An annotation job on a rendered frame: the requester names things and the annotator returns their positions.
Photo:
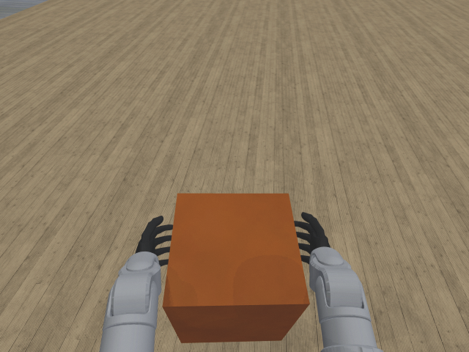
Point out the left robot forearm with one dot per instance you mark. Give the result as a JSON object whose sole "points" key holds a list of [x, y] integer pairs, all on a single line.
{"points": [[132, 308]]}

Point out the robot right hand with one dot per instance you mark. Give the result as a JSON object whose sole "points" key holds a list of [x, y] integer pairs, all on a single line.
{"points": [[316, 236]]}

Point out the robot left hand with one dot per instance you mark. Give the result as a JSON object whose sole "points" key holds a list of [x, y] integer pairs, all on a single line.
{"points": [[148, 241]]}

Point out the carton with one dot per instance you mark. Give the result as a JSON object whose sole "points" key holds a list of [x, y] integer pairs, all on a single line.
{"points": [[235, 272]]}

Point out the right robot forearm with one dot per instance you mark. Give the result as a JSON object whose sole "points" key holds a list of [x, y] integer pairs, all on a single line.
{"points": [[341, 304]]}

